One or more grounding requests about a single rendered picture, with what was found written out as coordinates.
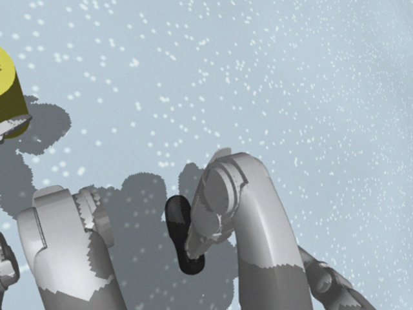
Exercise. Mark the right robot arm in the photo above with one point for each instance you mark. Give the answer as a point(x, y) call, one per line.
point(333, 290)

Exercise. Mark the left robot arm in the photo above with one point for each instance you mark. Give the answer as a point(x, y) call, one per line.
point(9, 269)

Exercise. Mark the bottle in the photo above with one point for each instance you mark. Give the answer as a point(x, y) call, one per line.
point(12, 102)

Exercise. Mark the right robot hand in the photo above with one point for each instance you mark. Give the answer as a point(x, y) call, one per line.
point(306, 257)

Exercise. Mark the right robot foot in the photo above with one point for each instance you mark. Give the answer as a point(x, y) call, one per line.
point(177, 214)

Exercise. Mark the left robot hand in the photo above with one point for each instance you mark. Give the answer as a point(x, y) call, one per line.
point(13, 124)

